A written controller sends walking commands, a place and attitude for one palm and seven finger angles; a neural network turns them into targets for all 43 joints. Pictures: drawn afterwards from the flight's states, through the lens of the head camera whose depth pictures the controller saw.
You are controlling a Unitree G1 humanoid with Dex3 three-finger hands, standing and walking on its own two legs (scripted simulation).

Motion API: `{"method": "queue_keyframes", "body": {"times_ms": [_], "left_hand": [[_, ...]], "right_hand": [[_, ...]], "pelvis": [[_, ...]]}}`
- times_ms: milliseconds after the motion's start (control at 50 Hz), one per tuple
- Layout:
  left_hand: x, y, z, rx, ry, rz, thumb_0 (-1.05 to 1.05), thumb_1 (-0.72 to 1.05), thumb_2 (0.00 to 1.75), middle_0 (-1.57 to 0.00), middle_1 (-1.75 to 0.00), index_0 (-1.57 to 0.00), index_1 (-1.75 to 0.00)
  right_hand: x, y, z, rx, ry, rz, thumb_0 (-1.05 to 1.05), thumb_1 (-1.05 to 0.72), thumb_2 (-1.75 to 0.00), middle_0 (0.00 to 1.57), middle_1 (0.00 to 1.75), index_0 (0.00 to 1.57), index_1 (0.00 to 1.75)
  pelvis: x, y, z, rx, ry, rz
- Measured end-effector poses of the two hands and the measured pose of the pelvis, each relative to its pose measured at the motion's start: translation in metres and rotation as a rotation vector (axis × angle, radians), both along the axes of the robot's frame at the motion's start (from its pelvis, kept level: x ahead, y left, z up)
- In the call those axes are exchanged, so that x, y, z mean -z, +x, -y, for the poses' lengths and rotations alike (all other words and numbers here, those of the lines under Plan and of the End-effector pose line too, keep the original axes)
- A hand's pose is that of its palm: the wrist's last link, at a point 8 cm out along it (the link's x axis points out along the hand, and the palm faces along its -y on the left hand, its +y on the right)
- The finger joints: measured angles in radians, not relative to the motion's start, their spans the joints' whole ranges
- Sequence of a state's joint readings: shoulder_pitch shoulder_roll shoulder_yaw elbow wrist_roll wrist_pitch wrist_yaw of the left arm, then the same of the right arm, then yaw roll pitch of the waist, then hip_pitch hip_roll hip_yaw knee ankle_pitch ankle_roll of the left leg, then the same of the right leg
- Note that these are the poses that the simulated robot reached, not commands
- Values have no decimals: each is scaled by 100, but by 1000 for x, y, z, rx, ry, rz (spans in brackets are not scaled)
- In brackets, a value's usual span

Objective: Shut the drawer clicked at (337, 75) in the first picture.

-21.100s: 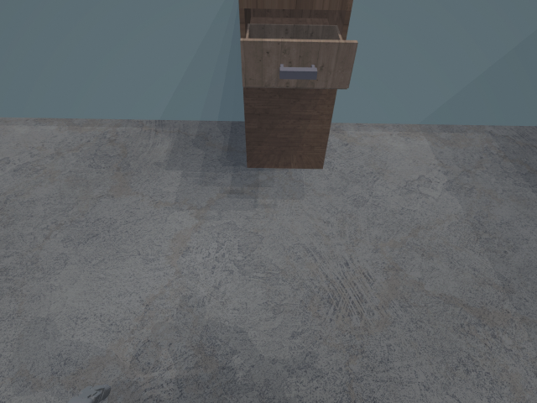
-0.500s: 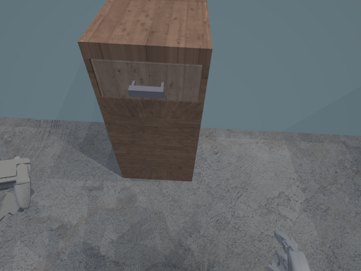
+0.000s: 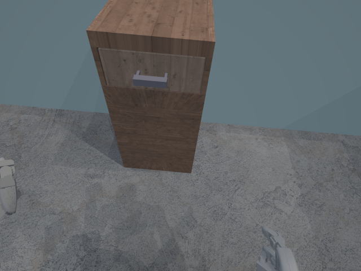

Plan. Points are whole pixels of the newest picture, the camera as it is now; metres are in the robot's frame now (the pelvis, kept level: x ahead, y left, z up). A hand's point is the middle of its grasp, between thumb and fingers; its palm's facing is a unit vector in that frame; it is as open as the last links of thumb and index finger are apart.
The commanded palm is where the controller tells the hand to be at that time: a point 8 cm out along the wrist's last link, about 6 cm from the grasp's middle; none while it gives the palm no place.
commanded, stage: step back with the hand held close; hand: left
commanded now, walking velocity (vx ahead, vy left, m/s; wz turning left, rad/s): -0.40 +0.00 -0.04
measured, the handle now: (151, 77) +0.75 +0.18 -0.03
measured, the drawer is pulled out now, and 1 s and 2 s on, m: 0.00 0.00 0.00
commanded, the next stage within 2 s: stop stepping back and stand still in 0.22 s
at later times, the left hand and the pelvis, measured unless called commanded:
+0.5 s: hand out of the picture +0.07 +0.20 +0.16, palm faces +0.25 -0.81 -0.54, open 3.2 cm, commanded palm +0.03 +0.24 +0.18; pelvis -0.13 -0.03 +0.00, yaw -5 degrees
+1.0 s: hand out of the picture +0.00 +0.22 +0.17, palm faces +0.35 -0.81 -0.48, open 3.2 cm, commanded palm -0.05 +0.26 +0.18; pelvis -0.19 -0.01 -0.01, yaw -3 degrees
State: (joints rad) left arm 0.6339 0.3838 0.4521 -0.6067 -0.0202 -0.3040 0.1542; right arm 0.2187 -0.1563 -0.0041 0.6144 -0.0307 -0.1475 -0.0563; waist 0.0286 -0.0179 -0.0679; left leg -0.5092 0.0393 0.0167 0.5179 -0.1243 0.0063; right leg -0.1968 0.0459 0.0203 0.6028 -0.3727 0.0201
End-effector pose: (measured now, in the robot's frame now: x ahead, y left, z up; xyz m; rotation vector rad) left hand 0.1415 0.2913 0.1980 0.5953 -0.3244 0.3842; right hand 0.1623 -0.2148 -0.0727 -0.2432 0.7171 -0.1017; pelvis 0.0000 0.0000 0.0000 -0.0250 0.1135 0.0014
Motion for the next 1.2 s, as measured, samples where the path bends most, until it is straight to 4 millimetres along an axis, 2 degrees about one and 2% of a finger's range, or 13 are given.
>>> {"method": "queue_keyframes", "body": {"times_ms": [80, 160, 240, 340, 480, 560, 640, 700, 760, 840, 980, 1120, 1200], "left_hand": [[14, 8, 31, 98, -39, -49, 1, 90, 89, -141, -160, -141, -159], [5, 7, 52, 226, -5, -65, 1, 89, 89, -141, -160, -141, -159], [-8, -7, 46, 269, 53, -87, 1, 89, 89, -141, -160, -141, -159], [-7, -32, 42, 258, 27, -114, 1, 89, 89, -141, -160, -140, -159], [16, -99, 46, 139, 8, -193, 1, 89, 89, -140, -160, -140, -159], [12, -127, 47, 86, -60, -107, 1, 89, 89, -141, -160, -141, -159], [7, -135, 39, 64, -129, 3, 1, 89, 89, -141, -160, -141, -159], [7, -136, 35, 104, -120, 54, 1, 89, 89, -141, -160, -141, -159], [7, -138, 34, 140, -63, 42, 1, 89, 89, -141, -160, -141, -159], [1, -150, 33, 147, -9, -9, 1, 89, 89, -141, -160, -141, -159], [11, -174, 31, 104, 2, -39, 1, 89, 89, -141, -160, -141, -159], [24, -176, 12, 83, -98, -21, 1, 89, 89, -141, -160, -141, -159], [13, -167, 8, 96, -76, 15, 1, 89, 89, -141, -160, -141, -159]], "right_hand": [[10, -10, 8, -29, 11, -16, 1, -90, -90, 20, 30, 20, 30], [1, -35, 23, 40, 13, -46, 1, -90, -90, 20, 30, 20, 30], [-21, -56, 39, 100, -45, -16, 2, -90, -90, 20, 30, 20, 30], [-35, -83, 55, 108, -75, 57, 1, -91, -90, 20, 30, 20, 30], [-21, -135, 64, 127, -39, 88, 1, -91, -90, 20, 30, 20, 30], [-11, -171, 63, 115, -59, -13, 1, -91, -90, 20, 30, 20, 30], [-14, -205, 58, 146, -77, -47, 2, -91, -90, 20, 30, 20, 30], [-11, -223, 55, 158, -107, -7, 2, -90, -90, 20, 30, 20, 30], [-7, -242, 47, 191, -71, 6, 2, -91, -90, 20, 30, 20, 30], [-2, -263, 35, 203, -2, -18, 2, -90, -90, 20, 30, 20, 30], [28, -267, 38, 140, -7, -129, 2, -90, -90, 20, 30, 20, 30], [4, -241, 38, 139, -94, -33, 2, -91, -90, 20, 30, 20, 30], [-10, -223, 23, 126, -72, 45, 2, -91, -90, 20, 30, 20, 30]], "pelvis": [[0, -31, 11, 40, -5, 1], [-7, -46, 17, 35, 4, 16], [-11, -53, 16, 77, -1, 12], [-15, -80, 14, 78, 0, 54], [-1, -122, 26, 85, 33, 120], [-6, -140, 26, 85, 48, 125], [-12, -153, 21, 84, 48, 110], [0, -168, 10, 65, 6, 98], [1, -183, 8, 65, 25, 129], [-5, -184, 12, 59, 14, 130], [8, -194, 12, 47, -1, 135], [7, -191, -5, 48, 4, 146], [2, -189, -10, 46, 14, 159]]}}
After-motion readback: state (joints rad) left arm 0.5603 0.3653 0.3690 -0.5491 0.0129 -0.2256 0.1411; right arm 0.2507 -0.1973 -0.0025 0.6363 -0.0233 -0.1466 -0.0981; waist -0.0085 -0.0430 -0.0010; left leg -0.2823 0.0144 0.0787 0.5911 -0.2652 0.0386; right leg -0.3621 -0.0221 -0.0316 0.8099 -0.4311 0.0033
